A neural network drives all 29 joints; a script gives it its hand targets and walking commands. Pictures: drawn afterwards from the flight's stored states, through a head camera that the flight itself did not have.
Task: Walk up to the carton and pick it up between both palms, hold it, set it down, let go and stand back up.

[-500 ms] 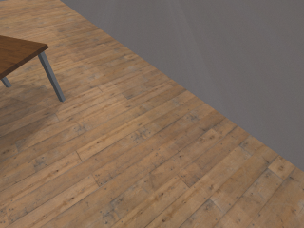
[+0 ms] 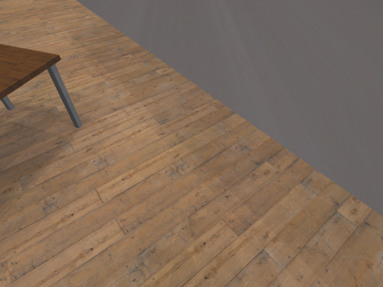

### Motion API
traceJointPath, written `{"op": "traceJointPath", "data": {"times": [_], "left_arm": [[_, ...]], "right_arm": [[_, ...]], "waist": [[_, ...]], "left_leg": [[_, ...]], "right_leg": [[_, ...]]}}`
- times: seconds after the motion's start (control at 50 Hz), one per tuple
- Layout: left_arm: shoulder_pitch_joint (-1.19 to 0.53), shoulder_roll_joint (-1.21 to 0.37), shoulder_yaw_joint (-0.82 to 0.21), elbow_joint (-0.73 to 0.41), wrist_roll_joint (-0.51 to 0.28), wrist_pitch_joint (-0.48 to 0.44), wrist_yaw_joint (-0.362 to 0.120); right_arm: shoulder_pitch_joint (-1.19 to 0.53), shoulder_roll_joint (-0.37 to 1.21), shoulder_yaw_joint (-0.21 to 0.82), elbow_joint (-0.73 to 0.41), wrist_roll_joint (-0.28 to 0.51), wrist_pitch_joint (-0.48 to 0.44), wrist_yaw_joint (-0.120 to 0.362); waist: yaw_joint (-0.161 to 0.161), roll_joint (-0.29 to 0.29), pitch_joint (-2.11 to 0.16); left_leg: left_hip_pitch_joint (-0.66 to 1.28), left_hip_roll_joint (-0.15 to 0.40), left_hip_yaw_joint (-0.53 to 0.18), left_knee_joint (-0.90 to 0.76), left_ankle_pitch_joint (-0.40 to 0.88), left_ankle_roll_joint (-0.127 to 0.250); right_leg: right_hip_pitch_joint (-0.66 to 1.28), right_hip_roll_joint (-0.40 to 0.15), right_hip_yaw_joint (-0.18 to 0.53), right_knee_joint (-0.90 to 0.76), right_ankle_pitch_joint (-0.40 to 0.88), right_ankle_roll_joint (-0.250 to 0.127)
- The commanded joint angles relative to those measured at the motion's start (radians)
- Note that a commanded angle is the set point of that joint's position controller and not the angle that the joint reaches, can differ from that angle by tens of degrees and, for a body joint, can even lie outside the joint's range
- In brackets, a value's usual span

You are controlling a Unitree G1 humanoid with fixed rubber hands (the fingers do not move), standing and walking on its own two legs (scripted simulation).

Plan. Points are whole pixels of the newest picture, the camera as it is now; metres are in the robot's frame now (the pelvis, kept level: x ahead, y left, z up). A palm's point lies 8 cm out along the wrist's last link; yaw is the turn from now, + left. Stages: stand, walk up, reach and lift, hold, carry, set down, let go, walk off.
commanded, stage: stand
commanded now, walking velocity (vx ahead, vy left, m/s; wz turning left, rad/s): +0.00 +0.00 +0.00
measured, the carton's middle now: out of the picture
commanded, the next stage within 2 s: walk up in 0.24 s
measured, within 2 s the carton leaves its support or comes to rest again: neither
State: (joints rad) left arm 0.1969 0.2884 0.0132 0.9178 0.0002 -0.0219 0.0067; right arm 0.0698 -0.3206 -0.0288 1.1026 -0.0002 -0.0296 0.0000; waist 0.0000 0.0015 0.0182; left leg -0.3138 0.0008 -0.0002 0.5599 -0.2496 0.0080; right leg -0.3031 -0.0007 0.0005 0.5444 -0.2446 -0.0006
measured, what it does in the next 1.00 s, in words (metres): steps to the left: left foot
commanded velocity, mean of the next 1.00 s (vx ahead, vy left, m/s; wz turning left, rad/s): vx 0.00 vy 0.00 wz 0.00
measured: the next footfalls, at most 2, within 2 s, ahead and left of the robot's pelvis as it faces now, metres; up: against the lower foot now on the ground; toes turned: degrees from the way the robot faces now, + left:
left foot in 0.74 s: +0.06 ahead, +0.20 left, +0.00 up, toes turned +11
right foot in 1.12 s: +0.26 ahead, +0.03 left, +0.00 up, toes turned +12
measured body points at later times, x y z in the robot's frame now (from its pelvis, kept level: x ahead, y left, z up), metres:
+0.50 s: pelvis +0.00 +0.00 +0.00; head +0.01 +0.00 +0.45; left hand +0.09 +0.29 -0.12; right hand +0.11 -0.29 -0.12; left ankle +0.03 +0.11 -0.73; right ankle +0.03 -0.12 -0.73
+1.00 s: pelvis +0.09 +0.11 -0.01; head +0.10 +0.12 +0.44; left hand +0.12 +0.47 -0.10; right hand +0.22 -0.20 -0.10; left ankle +0.02 +0.19 -0.73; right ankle +0.13 +0.00 -0.69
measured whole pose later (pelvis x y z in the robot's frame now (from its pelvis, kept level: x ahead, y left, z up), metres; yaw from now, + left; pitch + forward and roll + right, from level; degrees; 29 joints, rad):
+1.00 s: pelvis +0.09 +0.11 -0.01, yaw +14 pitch +0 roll +0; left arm 0.15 0.45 0.10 0.91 0.00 -0.06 -0.01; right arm 0.34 -0.41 -0.10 0.78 0.00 0.02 0.10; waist -0.01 -0.03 0.02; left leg -0.21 -0.05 -0.04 0.60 -0.39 0.05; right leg -0.47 -0.04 -0.07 0.95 -0.52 0.00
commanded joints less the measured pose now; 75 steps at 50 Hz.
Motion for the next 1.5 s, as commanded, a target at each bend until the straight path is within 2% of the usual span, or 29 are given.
{"op": "traceJointPath", "data": {"times": [0.0, 0.16, 0.2, 0.4, 0.42, 0.46, 0.48, 0.54, 0.66, 0.68, 0.7, 0.72, 0.74, 0.78, 0.8, 0.86, 0.98, 1.04, 1.06, 1.08, 1.1, 1.12, 1.16, 1.24, 1.32, 1.38, 1.42, 1.46, 1.48], "left_arm": [[-0.079, 0.247, 0.035, 0.02, 0.009, -0.038, 0.009], [-0.093, 0.237, 0.037, 0.018, 0.017, -0.033, 0.008], [-0.087, 0.231, 0.042, 0.01, 0.015, -0.039, 0.009], [-0.086, 0.222, 0.029, 0.015, 0.014, -0.037, 0.004], [0.016, 0.397, 0.146, -0.026, 0.012, -0.052, -0.002], [0.042, 0.457, 0.195, -0.018, 0.033, -0.068, 0.021], [-0.005, 0.456, 0.202, -0.064, 0.031, -0.072, 0.027], [-0.083, 0.409, 0.198, -0.102, 0.032, -0.075, 0.023], [-0.201, 0.45, 0.225, -0.12, 0.065, -0.069, 0.003], [-0.234, 0.423, 0.218, -0.118, 0.071, -0.062, 0.0], [-0.251, 0.373, 0.201, -0.115, 0.066, -0.055, -0.009], [-0.192, 0.287, 0.168, -0.123, 0.059, -0.044, -0.019], [-0.209, 0.227, 0.143, -0.169, 0.037, -0.043, -0.023], [-0.15, 0.304, 0.152, -0.165, 0.028, -0.041, -0.019], [-0.15, 0.323, 0.15, -0.145, 0.025, -0.052, -0.014], [-0.207, 0.31, 0.13, -0.152, 0.013, -0.066, -0.016], [-0.207, 0.317, 0.119, -0.155, 0.014, -0.093, -0.004], [-0.159, 0.31, 0.117, -0.146, 0.014, -0.109, -0.001], [-0.079, 0.323, 0.126, -0.135, 0.011, -0.111, 0.003], [0.103, 0.365, 0.138, -0.08, 0.007, -0.117, 0.009], [0.211, 0.46, 0.173, -0.064, 0.025, -0.116, 0.025], [0.209, 0.495, 0.18, -0.067, 0.021, -0.108, 0.032], [-0.003, 0.444, 0.169, -0.116, 0.031, -0.103, 0.025], [-0.083, 0.387, 0.132, -0.12, 0.018, -0.112, 0.017], [-0.081, 0.421, 0.163, -0.131, 0.031, -0.107, -0.008], [-0.014, 0.439, 0.169, -0.114, 0.021, -0.105, -0.018], [-0.062, 0.454, 0.172, -0.132, 0.028, -0.102, -0.023], [-0.171, 0.464, 0.17, -0.159, 0.033, -0.09, -0.026], [-0.205, 0.451, 0.164, -0.151, 0.03, -0.084, -0.026]], "right_arm": [[-0.033, -0.197, -0.018, -0.044, -0.005, -0.017, 0.004], [-0.046, -0.221, -0.017, -0.053, -0.009, -0.02, 0.003], [-0.051, -0.219, -0.021, -0.047, -0.018, -0.021, 0.002], [-0.032, -0.206, -0.021, -0.049, -0.006, -0.02, 0.001], [-0.037, -0.314, -0.08, -0.198, -0.055, 0.025, 0.06], [-0.079, -0.248, -0.08, -0.258, -0.071, 0.046, 0.1], [-0.036, -0.255, -0.086, -0.271, -0.088, 0.053, 0.107], [0.082, -0.291, -0.118, -0.298, -0.063, 0.064, 0.133], [0.186, -0.258, -0.124, -0.353, -0.032, 0.064, 0.158], [0.274, -0.244, -0.126, -0.311, -0.029, 0.057, 0.148], [0.334, -0.251, -0.145, -0.291, -0.044, 0.049, 0.134], [0.35, -0.297, -0.158, -0.281, -0.047, 0.037, 0.113], [0.335, -0.38, -0.163, -0.309, -0.063, 0.029, 0.101], [0.184, -0.439, -0.157, -0.389, -0.042, 0.03, 0.088], [0.193, -0.409, -0.15, -0.4, -0.029, 0.029, 0.087], [0.275, -0.358, -0.139, -0.392, -0.031, 0.018, 0.075], [0.281, -0.327, -0.126, -0.41, -0.029, 0.019, 0.079], [0.214, -0.306, -0.127, -0.443, -0.031, 0.013, 0.083], [0.155, -0.304, -0.123, -0.461, -0.025, 0.009, 0.086], [0.056, -0.29, -0.116, -0.488, -0.009, 0.013, 0.089], [0.089, -0.186, -0.082, -0.509, 0.0, 0.011, 0.089], [0.192, -0.183, -0.073, -0.487, -0.016, 0.021, 0.08], [0.295, -0.326, -0.119, -0.413, -0.042, 0.038, 0.088], [0.25, -0.288, -0.123, -0.393, -0.036, 0.043, 0.115], [0.143, -0.308, -0.113, -0.434, -0.027, 0.039, 0.125], [0.088, -0.274, -0.097, -0.433, -0.021, 0.025, 0.112], [0.102, -0.259, -0.095, -0.429, -0.024, 0.019, 0.11], [0.236, -0.249, -0.105, -0.395, -0.028, 0.016, 0.102], [0.306, -0.274, -0.129, -0.351, -0.035, 0.016, 0.095]], "waist": [[-0.007, -0.002, -0.097], [-0.02, -0.034, -0.087], [-0.006, 0.037, -0.096], [-0.009, -0.034, -0.098], [0.072, -0.014, -0.081], [0.103, -0.227, -0.027], [0.059, -0.137, -0.028], [0.001, -0.085, -0.083], [-0.077, -0.217, -0.063], [-0.119, -0.127, -0.092], [-0.149, 0.078, -0.07], [-0.147, 0.29, -0.045], [-0.128, 0.449, 0.003], [-0.055, 0.337, 0.031], [-0.055, 0.234, 0.006], [-0.064, 0.127, 0.029], [-0.066, 0.085, 0.058], [-0.032, 0.123, 0.087], [0.032, 0.143, 0.037], [0.154, 0.069, -0.025], [0.168, -0.213, -0.153], [0.129, -0.222, -0.202], [0.017, 0.011, -0.142], [-0.007, -0.099, 0.061], [0.038, -0.092, 0.029], [0.069, -0.139, 0.051], [0.044, -0.132, 0.04], [-0.035, -0.193, 0.003], [-0.095, -0.135, -0.008]], "left_leg": [[0.158, 0.118, -0.13, -0.206, 0.115, 0.032], [0.147, 0.126, -0.12, -0.203, 0.11, 0.029], [0.149, 0.121, -0.124, -0.212, 0.136, 0.031], [0.136, 0.111, -0.127, -0.224, 0.042, 0.026], [-0.236, 0.056, -0.22, -0.123, -0.174, 0.077], [-0.529, 0.002, -0.053, 0.294, -0.19, 0.007], [-0.48, 0.079, -0.067, 0.433, -0.156, -0.02], [-0.309, 0.112, -0.08, 0.475, -0.16, -0.052], [-0.067, 0.151, -0.063, 0.18, -0.211, -0.002], [0.08, 0.089, -0.018, 0.074, -0.161, 0.005], [0.19, 0.043, -0.016, -0.103, -0.093, 0.011], [0.252, 0.026, -0.137, -0.25, -0.117, 0.011], [0.25, 0.166, -0.49, -0.299, -0.047, 0.055], [0.254, 0.261, -0.758, -0.391, -0.05, 0.202], [0.308, 0.258, -0.766, -0.372, 0.022, 0.217], [0.354, 0.183, -0.542, -0.236, 0.356, 0.201], [0.252, 0.2, -0.524, -0.21, 0.424, 0.27], [0.102, 0.159, -0.483, -0.156, 0.408, 0.227], [0.011, 0.117, -0.408, -0.087, 0.423, 0.176], [-0.158, 0.054, -0.327, 0.12, 0.428, 0.114], [-0.328, -0.081, -0.143, 0.431, 0.07, 0.036], [-0.424, -0.099, -0.088, 0.537, -0.256, 0.007], [-0.351, 0.034, -0.1, 0.566, -0.172, -0.013], [-0.316, 0.097, -0.107, 0.511, -0.033, -0.02], [-0.365, 0.141, -0.047, 0.368, -0.089, -0.052], [-0.371, 0.154, 0.004, 0.293, -0.057, -0.046], [-0.263, 0.171, 0.034, 0.204, -0.019, -0.034], [-0.076, 0.126, 0.091, 0.137, -0.031, -0.006], [0.075, 0.075, 0.145, 0.083, 0.028, -0.006]], "right_leg": [[0.101, -0.125, 0.142, -0.206, 0.087, -0.047], [0.107, -0.128, 0.122, -0.204, 0.093, -0.048], [0.118, -0.121, 0.119, -0.184, 0.11, -0.043], [0.113, -0.117, 0.118, -0.198, 0.018, -0.037], [0.386, -0.124, 0.091, -0.113, -0.252, -0.078], [0.471, -0.452, 0.389, -0.356, -0.45, -0.202], [0.359, -0.521, 0.402, -0.385, -0.375, -0.238], [0.249, -0.457, 0.216, -0.344, -0.227, -0.228], [0.103, -0.351, 0.002, -0.178, -0.251, -0.165], [0.041, -0.271, -0.088, -0.067, -0.251, -0.131], [-0.05, -0.182, -0.176, 0.218, -0.234, -0.099], [-0.177, -0.096, -0.181, 0.447, -0.294, -0.066], [-0.409, 0.004, -0.134, 0.599, -0.396, -0.022], [-0.499, 0.023, -0.016, 0.656, -0.371, -0.008], [-0.464, -0.002, 0.036, 0.618, -0.329, 0.004], [-0.429, -0.025, 0.021, 0.434, -0.258, 0.002], [-0.309, -0.014, 0.002, 0.227, -0.231, -0.003], [-0.149, -0.005, -0.001, 0.113, -0.121, -0.014], [0.045, -0.009, 0.009, -0.043, -0.06, -0.012], [0.354, -0.058, 0.051, -0.216, 0.123, -0.019], [0.619, -0.282, 0.26, -0.272, 0.114, -0.065], [0.68, -0.508, 0.459, -0.264, 0.123, -0.093], [0.428, -0.511, 0.429, -0.31, -0.276, -0.166], [0.148, -0.381, 0.133, -0.35, -0.17, -0.078], [0.292, -0.4, 0.03, -0.303, -0.12, -0.201], [0.314, -0.391, -0.086, -0.22, 0.226, -0.191], [0.269, -0.393, -0.117, -0.168, 0.242, -0.181], [0.15, -0.354, -0.178, -0.065, 0.235, -0.148], [0.061, -0.324, -0.211, 0.024, 0.219, -0.132]]}}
